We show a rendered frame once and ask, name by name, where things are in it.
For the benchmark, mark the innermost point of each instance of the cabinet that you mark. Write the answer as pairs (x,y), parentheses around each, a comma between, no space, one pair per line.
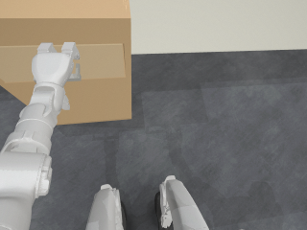
(32,22)

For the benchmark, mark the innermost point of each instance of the robot left shin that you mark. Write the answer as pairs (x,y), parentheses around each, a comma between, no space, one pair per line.
(118,218)

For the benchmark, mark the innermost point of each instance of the left robot upper arm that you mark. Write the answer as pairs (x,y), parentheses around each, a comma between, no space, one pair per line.
(24,176)

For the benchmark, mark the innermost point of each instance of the drawer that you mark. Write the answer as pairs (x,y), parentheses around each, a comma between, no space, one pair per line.
(96,61)

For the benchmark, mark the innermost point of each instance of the handle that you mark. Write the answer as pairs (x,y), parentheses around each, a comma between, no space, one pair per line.
(74,77)

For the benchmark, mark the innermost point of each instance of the robot left hand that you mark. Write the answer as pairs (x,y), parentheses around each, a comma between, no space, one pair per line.
(48,65)

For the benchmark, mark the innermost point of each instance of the robot left forearm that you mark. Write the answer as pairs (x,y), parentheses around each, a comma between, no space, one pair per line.
(35,127)

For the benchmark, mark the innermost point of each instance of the robot left thigh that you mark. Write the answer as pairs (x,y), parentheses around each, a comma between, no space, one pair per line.
(106,205)

